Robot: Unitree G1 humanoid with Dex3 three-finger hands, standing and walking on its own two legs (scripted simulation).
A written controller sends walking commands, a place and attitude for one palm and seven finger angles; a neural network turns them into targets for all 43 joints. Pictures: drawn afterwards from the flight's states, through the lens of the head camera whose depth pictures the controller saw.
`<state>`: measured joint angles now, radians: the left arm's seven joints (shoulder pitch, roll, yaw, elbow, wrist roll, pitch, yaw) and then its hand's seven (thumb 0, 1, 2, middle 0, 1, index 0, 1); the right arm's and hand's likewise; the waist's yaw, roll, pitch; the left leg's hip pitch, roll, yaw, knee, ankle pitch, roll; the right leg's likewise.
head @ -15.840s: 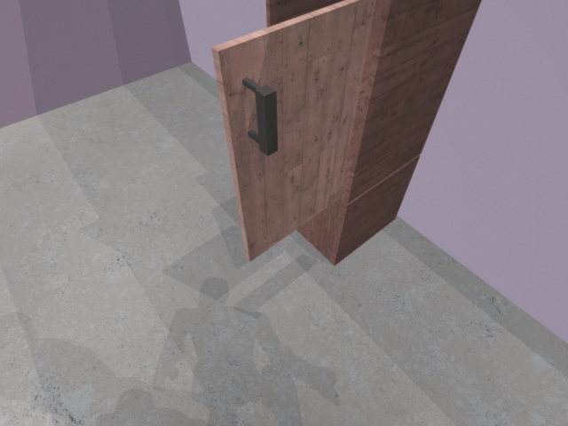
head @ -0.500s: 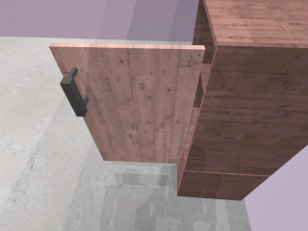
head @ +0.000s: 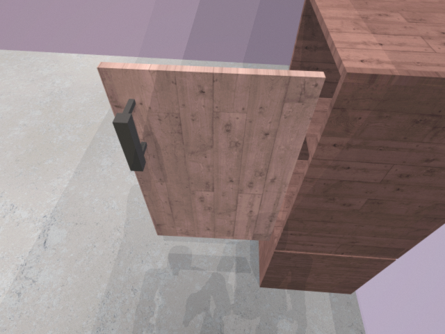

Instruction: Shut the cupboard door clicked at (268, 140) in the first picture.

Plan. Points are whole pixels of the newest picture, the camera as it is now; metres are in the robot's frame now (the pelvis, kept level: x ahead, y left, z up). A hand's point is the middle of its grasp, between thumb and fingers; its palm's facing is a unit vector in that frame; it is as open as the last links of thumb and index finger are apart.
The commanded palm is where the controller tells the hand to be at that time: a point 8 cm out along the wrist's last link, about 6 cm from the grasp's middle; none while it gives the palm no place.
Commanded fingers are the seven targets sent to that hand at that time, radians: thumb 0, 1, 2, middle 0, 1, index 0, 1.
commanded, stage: come to a stop and stand still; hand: left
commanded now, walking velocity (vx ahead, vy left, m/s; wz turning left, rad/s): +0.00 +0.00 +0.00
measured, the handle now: (134, 135) +0.42 +0.20 +0.13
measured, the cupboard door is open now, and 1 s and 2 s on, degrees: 91 91 91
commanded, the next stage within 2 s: look again from close up in 0.28 s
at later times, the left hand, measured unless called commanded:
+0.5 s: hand out of the picture +0.01 +0.18 -0.18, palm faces +0.01 -0.98 -0.18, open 7.3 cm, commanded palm none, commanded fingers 0.00 0.90 0.90 -0.20 -0.30 -0.20 -0.30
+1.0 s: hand out of the picture +0.00 +0.17 -0.18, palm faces +0.01 -0.98 -0.18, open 7.3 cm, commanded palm +0.10 +0.22 -0.07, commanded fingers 0.00 0.90 0.90 -0.20 -0.30 -0.20 -0.30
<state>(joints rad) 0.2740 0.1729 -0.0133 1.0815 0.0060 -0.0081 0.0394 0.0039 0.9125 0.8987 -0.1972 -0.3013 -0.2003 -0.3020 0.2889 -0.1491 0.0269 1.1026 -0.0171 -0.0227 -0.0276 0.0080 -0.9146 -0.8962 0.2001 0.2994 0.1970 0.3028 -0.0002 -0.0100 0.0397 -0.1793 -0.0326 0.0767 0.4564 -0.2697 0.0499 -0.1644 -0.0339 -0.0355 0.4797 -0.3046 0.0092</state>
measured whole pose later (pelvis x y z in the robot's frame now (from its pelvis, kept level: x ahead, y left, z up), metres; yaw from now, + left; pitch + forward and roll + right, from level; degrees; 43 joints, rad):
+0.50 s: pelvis +0.01 +0.01 +0.00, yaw +0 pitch -1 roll +0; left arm 0.28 0.16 -0.02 1.11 0.01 0.00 0.04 0.00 0.91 0.90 -0.20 -0.30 -0.20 -0.30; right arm 0.25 -0.15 0.02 1.13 -0.01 -0.02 -0.04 0.01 -0.91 -0.90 0.20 0.30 0.20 0.30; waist 0.00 -0.02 0.06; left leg -0.14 -0.05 0.09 0.41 -0.27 0.06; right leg -0.13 -0.05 -0.02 0.44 -0.30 0.02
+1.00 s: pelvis +0.01 +0.00 +0.00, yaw +0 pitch -1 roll +1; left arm 0.28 0.15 -0.02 1.11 0.01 -0.01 0.04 0.00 0.91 0.90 -0.20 -0.30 -0.20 -0.30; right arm 0.27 -0.14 0.02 1.14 -0.01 -0.02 -0.03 0.01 -0.91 -0.90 0.20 0.30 0.20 0.30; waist 0.00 -0.02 0.06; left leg -0.13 -0.04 0.08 0.39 -0.25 0.06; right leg -0.12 -0.04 -0.03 0.42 -0.29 0.02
